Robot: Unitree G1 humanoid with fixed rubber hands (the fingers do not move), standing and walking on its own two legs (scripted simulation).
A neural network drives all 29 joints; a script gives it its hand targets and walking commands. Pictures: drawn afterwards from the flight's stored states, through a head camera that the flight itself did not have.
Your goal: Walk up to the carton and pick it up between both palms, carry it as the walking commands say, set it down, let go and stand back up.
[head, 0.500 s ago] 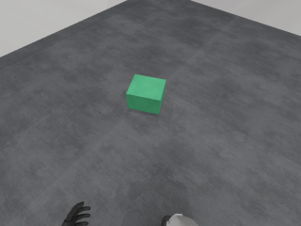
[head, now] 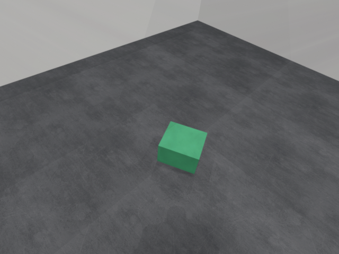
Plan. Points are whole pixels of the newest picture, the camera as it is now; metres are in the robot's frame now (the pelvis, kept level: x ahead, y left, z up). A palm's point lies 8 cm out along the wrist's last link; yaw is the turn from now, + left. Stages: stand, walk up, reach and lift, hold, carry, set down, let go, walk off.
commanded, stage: walk up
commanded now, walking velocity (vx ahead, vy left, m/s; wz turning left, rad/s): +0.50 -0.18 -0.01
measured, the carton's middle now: (182, 146) +0.92 -0.13 -0.67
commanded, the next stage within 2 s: none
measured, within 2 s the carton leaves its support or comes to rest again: neither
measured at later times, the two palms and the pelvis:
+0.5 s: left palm (123, 179) +0.37 +0.15 -0.13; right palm (276, 250) +0.19 -0.30 -0.15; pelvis +0.24 -0.07 +0.00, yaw -2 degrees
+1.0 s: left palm (107, 160) +0.45 +0.22 -0.15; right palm (236, 148) +0.50 -0.24 -0.11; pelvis +0.43 -0.02 +0.01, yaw +0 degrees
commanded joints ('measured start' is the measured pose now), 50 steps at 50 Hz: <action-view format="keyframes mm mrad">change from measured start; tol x32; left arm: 1 -71 58 9 -118 1 -23 -6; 14 -271 44 -12 -228 -18 -21 -43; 18 272 289 76 -77 20 -61 15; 50 -35 48 2 -137 -2 25 10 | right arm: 1 178 -190 -48 18 16 -18 -23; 50 104 -205 -55 -26 13 14 -32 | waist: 1 -52 144 -3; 15 -23 247 -9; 18 127 -334 -358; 34 -29 -189 15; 39 -114 504 -81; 50 -34 197 -63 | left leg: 1 270 358 -406 -426 162 75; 14 254 247 -124 -411 444 27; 21 -369 60 -210 682 -127 -40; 36 165 4 -26 -98 115 -87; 39 333 439 -667 -440 -45 66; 50 216 337 -331 -387 304 92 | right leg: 1 -337 -86 76 62 100 31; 16 321 32 -170 -611 268 -3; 18 744 -384 498 -840 98 -136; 34 98 -162 -21 -901 184 -101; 40 -192 24 -9 -47 -246 8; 50 -207 -65 49 -98 40 55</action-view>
